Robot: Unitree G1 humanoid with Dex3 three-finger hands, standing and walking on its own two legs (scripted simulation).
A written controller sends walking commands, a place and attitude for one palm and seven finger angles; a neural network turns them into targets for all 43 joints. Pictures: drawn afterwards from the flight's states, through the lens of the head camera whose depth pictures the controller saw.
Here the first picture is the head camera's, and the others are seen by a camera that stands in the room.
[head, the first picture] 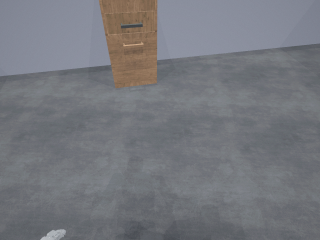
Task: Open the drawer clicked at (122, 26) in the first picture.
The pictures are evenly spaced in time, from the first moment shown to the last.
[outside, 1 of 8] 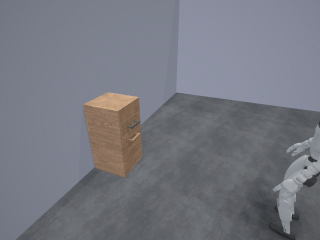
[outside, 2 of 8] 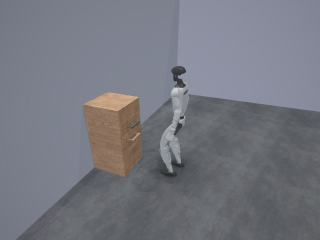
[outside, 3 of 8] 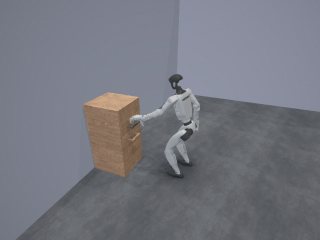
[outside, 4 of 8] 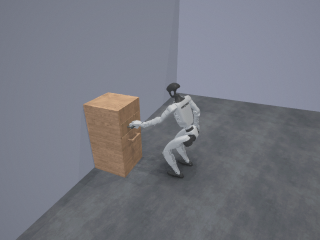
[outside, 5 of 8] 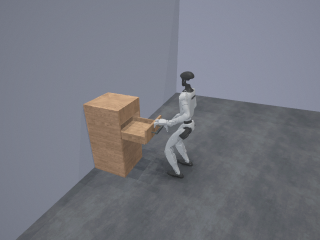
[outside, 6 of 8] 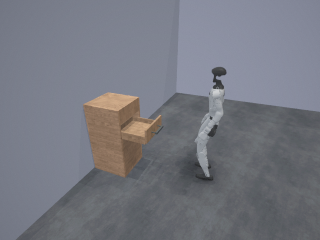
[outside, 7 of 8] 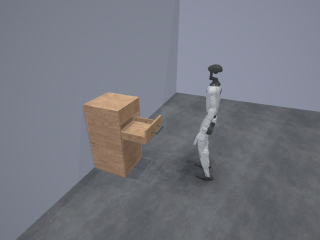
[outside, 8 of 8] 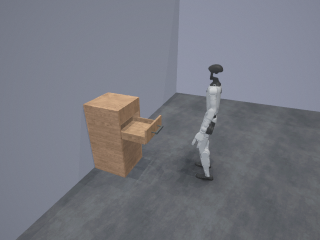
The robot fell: no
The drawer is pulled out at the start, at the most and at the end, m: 0.00 0.30 0.30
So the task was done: yes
